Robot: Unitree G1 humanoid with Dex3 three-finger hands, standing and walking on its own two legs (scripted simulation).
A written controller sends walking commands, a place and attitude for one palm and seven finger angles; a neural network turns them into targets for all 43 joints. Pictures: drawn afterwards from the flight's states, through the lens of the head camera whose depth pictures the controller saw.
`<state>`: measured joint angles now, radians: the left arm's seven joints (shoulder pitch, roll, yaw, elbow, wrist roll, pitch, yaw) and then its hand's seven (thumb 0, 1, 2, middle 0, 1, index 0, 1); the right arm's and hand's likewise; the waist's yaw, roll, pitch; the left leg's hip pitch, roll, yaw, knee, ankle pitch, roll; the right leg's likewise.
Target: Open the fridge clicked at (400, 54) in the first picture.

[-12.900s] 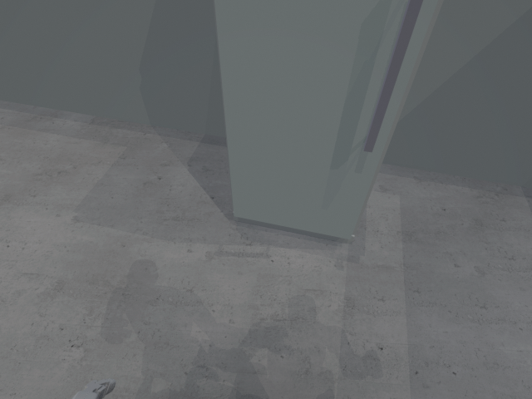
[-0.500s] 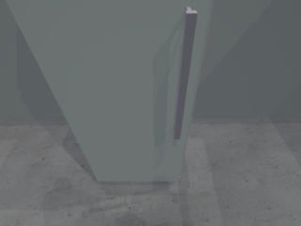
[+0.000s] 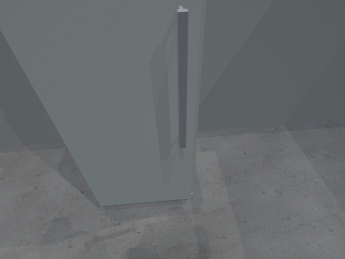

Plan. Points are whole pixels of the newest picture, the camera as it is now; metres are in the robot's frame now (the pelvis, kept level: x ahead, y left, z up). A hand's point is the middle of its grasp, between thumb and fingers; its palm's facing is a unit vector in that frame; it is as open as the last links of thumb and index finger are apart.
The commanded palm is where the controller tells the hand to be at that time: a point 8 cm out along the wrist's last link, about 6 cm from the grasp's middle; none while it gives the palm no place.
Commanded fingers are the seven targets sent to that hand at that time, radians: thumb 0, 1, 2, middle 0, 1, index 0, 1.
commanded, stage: come to a stop and stand still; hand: right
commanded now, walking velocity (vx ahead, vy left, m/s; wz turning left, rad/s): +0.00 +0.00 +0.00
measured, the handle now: (181, 90) +0.59 -0.01 +0.10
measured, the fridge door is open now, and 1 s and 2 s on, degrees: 0 0 0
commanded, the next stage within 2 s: look again from close up in 0.94 s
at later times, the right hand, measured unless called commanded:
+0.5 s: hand out of the picture -0.13 -0.26 -0.19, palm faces -0.09 +0.97 -0.21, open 7.4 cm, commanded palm none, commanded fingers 0.00 -0.90 -0.90 0.20 0.30 0.20 0.30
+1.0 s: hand out of the picture -0.11 -0.28 -0.16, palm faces -0.12 +0.99 -0.12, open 7.4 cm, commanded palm none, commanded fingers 0.00 -0.90 -0.90 0.20 0.30 0.20 0.30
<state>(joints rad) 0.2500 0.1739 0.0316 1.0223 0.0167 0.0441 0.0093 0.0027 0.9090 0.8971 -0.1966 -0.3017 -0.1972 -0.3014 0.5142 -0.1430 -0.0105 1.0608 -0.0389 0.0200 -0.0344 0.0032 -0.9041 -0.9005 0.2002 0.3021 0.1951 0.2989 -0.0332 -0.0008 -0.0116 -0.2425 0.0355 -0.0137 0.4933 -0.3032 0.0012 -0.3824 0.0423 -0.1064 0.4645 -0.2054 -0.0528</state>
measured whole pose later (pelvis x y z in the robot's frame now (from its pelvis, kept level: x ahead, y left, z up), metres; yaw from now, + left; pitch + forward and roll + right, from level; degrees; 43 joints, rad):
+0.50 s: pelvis -0.14 -0.07 +0.00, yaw +6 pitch -3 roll +3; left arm 0.33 0.12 0.06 0.96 0.03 0.06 0.03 0.01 0.91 0.90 -0.20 -0.30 -0.20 -0.30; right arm 0.42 -0.20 -0.06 1.00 -0.03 0.08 -0.04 0.00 -0.90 -0.90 0.20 0.30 0.19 0.30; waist 0.06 0.01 -0.02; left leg -0.16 -0.04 0.19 0.49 -0.27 0.08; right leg -0.63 0.03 -0.04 1.25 -0.39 0.03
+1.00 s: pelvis -0.18 -0.11 +0.02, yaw +7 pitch +1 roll +2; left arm 0.47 0.08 0.02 1.05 0.04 -0.04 0.03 0.00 0.90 0.90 -0.20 -0.30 -0.20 -0.30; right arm 0.27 -0.19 -0.07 0.97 -0.04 0.04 0.03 0.01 -0.91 -0.90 0.20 0.30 0.19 0.30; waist 0.05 0.03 -0.02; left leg -0.62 0.07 0.03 1.06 -0.17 0.00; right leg -0.22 -0.06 -0.07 0.39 -0.19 -0.03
